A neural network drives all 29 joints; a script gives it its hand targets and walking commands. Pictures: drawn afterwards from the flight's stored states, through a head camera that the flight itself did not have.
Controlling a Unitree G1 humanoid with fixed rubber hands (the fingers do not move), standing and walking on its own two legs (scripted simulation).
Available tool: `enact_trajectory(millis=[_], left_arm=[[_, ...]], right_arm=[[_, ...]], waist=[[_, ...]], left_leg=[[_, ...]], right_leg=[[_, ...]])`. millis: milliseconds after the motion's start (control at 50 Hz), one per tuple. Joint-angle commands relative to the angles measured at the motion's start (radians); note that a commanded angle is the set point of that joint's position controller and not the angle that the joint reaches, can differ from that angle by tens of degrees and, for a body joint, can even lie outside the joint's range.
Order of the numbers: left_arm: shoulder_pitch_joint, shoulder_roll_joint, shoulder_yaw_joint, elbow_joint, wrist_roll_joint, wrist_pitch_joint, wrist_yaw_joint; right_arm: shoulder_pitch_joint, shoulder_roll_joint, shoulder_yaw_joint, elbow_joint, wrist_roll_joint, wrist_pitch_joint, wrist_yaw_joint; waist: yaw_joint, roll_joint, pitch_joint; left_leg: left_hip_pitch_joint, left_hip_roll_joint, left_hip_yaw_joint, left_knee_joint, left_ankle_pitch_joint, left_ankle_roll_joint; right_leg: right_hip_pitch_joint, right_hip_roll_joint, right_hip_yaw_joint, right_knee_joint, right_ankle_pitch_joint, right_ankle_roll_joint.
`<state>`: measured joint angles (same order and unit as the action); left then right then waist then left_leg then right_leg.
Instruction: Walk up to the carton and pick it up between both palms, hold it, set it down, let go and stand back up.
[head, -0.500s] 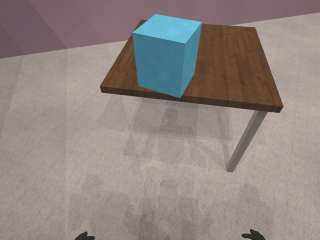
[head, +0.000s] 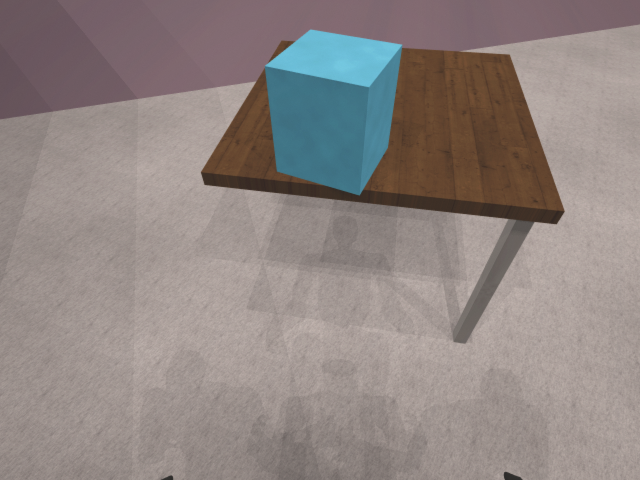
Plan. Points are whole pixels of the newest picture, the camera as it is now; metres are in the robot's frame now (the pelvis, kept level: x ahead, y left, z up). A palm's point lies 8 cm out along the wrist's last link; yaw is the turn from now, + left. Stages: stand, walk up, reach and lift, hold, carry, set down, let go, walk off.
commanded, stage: stand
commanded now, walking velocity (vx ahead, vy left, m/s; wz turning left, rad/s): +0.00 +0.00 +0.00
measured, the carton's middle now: (335, 112) +0.85 -0.02 +0.02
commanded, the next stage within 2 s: walk up in 0.84 s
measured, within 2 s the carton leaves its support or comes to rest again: neither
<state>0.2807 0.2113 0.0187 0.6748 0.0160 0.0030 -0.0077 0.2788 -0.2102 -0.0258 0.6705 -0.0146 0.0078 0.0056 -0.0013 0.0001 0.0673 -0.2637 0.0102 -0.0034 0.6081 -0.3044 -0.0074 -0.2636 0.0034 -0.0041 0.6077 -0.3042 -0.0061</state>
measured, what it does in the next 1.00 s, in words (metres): stands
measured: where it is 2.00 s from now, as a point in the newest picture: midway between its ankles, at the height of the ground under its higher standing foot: (319, 469)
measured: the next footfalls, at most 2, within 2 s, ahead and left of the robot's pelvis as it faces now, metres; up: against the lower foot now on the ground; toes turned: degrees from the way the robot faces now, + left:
right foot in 1.62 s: +0.27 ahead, -0.13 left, +0.00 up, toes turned -13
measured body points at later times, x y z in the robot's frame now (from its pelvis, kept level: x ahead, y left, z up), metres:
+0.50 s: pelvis +0.00 +0.00 +0.00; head +0.01 +0.00 +0.45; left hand +0.10 +0.24 -0.12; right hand +0.09 -0.25 -0.12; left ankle +0.02 +0.12 -0.73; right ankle +0.02 -0.12 -0.73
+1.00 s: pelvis +0.00 +0.00 +0.00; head +0.00 +0.00 +0.45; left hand +0.08 +0.25 -0.12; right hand +0.08 -0.25 -0.12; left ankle +0.02 +0.12 -0.73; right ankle +0.02 -0.12 -0.73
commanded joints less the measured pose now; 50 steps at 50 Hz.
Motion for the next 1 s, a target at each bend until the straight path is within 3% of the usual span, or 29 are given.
enact_trajectory(millis=[0, 980], left_arm=[[-0.015, 0.138, 0.041, -0.116, -0.002, -0.033, 0.007], [0.043, 0.151, 0.032, -0.015, -0.010, -0.031, 0.016]], right_arm=[[-0.017, -0.133, -0.045, -0.113, 0.001, -0.037, -0.008], [0.052, -0.150, -0.024, -0.009, 0.006, -0.036, -0.017]], waist=[[0.001, 0.000, -0.075], [0.002, 0.002, -0.040]], left_leg=[[0.016, 0.066, -0.080, -0.118, 0.096, 0.042], [0.012, 0.073, -0.092, -0.164, 0.090, 0.033]], right_leg=[[-0.005, -0.081, 0.100, -0.130, 0.087, -0.031], [-0.002, -0.087, 0.105, -0.180, 0.077, -0.026]])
